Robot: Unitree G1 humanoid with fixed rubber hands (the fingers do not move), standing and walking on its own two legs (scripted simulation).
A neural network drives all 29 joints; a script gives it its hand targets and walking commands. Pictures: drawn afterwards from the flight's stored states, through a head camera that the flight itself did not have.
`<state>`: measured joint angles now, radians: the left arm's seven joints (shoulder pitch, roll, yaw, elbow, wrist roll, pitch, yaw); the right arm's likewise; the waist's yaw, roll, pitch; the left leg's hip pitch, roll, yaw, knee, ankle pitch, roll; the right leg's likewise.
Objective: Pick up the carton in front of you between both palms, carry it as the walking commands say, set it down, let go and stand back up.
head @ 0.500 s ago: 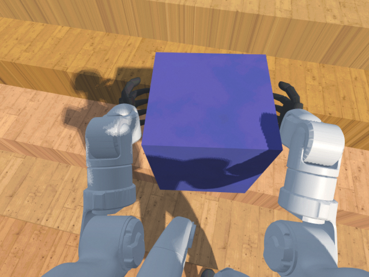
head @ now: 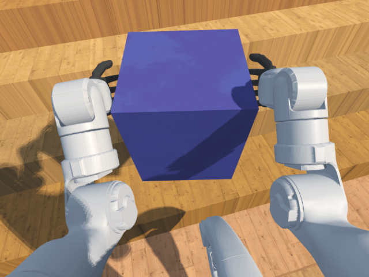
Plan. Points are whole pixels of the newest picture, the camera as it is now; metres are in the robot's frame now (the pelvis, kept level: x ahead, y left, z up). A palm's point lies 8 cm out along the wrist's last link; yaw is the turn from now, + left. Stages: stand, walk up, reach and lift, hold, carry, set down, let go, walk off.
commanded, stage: carry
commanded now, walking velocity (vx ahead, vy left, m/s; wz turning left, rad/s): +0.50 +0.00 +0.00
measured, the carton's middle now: (185, 113) +0.41 -0.06 +0.14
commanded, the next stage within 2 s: none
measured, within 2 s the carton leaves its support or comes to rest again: neither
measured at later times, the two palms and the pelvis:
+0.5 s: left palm out of the picture +0.66 +0.11 +0.36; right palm out of the picture +0.71 -0.18 +0.36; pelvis +0.30 -0.09 +0.18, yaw +2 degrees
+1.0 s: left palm out of the picture +0.99 +0.07 +0.55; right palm out of the picture +0.96 -0.23 +0.56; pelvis +0.59 -0.05 +0.36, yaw +1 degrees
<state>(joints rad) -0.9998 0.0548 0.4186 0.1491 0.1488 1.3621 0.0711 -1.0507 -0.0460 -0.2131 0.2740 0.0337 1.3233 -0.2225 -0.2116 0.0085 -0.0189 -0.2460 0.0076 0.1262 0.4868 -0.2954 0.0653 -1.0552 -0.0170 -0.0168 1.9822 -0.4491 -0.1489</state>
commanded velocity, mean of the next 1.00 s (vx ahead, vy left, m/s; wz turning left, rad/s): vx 0.50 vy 0.00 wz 0.00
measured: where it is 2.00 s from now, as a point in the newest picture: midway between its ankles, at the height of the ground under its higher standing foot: (150, 39)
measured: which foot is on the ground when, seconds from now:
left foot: down 0.00-0.20, up 0.22-0.62, down 0.64-1.00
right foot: up 0.00-0.14, down 0.16-0.68, up 0.70-1.00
